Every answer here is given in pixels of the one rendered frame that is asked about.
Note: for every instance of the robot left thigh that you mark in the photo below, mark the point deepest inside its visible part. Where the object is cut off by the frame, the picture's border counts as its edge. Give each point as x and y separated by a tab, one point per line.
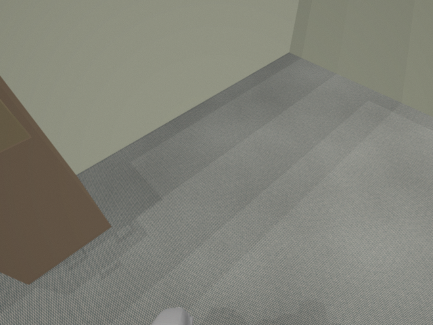
173	316

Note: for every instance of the cabinet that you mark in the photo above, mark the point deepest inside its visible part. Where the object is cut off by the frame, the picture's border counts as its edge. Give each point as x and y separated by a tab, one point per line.
46	214

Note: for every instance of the drawer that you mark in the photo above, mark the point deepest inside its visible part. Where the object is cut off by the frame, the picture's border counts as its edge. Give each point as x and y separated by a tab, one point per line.
11	130

